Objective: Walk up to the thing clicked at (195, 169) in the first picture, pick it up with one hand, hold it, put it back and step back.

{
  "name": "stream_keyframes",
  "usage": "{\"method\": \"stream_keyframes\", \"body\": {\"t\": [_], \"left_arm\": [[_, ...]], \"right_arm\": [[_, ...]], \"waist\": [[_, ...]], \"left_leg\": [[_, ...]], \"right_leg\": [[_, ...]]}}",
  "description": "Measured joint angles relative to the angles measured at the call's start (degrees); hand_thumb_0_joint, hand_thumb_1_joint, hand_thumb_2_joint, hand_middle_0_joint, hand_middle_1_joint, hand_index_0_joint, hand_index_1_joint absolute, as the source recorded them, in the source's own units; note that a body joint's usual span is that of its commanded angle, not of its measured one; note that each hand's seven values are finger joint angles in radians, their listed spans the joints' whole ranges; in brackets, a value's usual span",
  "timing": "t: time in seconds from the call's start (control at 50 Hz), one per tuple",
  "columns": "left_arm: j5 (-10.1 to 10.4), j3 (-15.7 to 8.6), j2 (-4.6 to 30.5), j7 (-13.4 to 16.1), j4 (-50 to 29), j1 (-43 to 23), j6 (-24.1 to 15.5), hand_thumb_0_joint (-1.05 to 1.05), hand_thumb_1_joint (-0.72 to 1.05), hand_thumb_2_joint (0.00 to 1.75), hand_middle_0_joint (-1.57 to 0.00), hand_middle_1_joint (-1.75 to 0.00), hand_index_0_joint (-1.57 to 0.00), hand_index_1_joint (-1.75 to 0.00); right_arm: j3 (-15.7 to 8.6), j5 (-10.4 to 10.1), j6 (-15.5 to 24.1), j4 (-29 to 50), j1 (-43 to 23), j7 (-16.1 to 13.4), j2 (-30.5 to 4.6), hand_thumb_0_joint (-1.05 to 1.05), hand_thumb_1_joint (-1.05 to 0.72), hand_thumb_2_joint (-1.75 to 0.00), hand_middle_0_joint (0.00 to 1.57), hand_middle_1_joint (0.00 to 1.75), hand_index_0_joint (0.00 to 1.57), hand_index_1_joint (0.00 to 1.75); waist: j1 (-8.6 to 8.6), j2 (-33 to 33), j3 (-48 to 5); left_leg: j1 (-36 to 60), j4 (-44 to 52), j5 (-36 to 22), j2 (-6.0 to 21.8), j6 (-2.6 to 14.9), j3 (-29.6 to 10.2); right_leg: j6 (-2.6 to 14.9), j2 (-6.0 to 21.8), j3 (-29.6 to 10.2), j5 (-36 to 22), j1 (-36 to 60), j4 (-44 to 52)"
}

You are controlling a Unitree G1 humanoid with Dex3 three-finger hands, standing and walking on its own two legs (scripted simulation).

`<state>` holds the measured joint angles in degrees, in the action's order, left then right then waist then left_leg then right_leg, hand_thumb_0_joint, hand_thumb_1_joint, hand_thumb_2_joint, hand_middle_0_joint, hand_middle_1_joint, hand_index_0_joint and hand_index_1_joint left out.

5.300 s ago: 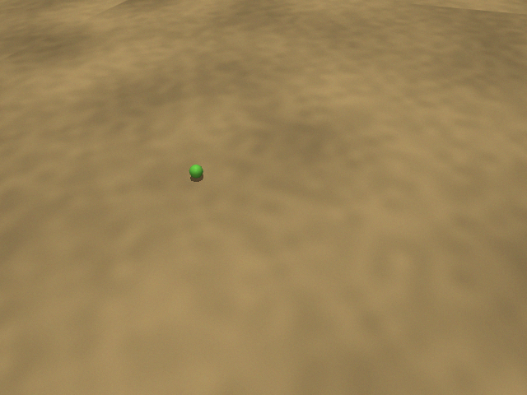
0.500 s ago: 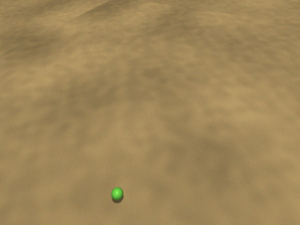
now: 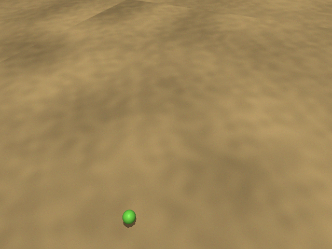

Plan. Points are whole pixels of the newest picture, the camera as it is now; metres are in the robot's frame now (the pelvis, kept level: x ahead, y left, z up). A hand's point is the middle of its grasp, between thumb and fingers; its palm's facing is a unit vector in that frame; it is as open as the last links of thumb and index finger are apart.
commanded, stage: stand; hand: left
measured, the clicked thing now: (129, 216) +0.45 +0.25 -0.74
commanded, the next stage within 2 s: none
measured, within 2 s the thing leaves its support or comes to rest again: neither
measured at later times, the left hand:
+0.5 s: hand out of the picture +0.07 +0.25 -0.15, palm faces -0.01 -0.94 -0.35, open 7.4 cm
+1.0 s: hand out of the picture +0.09 +0.24 -0.16, palm faces +0.00 -0.94 -0.34, open 7.4 cm
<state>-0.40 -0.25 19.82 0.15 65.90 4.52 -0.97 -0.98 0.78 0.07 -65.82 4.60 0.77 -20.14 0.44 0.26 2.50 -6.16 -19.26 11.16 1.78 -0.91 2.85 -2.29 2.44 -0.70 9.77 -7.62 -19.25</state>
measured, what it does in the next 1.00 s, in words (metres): stands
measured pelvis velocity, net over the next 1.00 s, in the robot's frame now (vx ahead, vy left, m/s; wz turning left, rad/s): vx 0.01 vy -0.01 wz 0.02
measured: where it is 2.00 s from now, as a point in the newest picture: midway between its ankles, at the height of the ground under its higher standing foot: outside the picture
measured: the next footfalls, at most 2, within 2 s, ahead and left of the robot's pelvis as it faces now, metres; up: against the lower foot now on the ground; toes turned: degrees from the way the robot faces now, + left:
none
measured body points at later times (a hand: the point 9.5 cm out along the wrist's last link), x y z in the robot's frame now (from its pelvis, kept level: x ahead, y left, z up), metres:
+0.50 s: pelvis +0.00 -0.01 +0.00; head +0.01 -0.01 +0.45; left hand +0.07 +0.30 -0.13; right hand +0.09 -0.31 -0.13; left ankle -0.01 +0.13 -0.75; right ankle +0.01 -0.14 -0.75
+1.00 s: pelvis +0.01 -0.01 +0.00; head +0.02 -0.01 +0.45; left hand +0.09 +0.29 -0.13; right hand +0.10 -0.31 -0.13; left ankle -0.01 +0.13 -0.75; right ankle +0.01 -0.14 -0.75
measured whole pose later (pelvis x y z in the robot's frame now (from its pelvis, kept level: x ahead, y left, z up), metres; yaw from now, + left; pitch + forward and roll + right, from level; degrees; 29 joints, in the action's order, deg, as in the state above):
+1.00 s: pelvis +0.01 -0.01 +0.00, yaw +1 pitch -1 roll +0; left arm -0.3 -0.2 20.1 -0.1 64.8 5.8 -0.8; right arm -0.3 0.8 0.6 -65.4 5.5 0.4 -20.3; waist 0.2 0.2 2.3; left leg -5.5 -17.9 11.2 2.5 -1.8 1.5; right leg -1.4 1.7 0.7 10.3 -6.4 -17.9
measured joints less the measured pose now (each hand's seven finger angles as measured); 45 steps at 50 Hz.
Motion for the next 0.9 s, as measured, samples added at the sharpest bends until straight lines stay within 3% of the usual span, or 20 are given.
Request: {"method": "stream_keyframes", "body": {"t": [0.9], "left_arm": [[0.02, 0.09, 0.29, -0.2, -0.95, 1.53, 0.19, 0.01, 0.91, 0.9, -0.2, -0.3, -0.2, -0.3]], "right_arm": [[0.58, 0.07, 0.38, 0.17, 1.04, -0.3, -0.1, 0.01, -0.91, -0.9, 0.2, 0.3, 0.2, 0.3]], "waist": [[-0.2, -0.07, -0.12]], "left_leg": [[0.48, 1.19, -0.03, 0.78, -0.93, -1.35]], "right_leg": [[0.87, -0.75, 1.45, 0.39, 1.04, 1.3]]}}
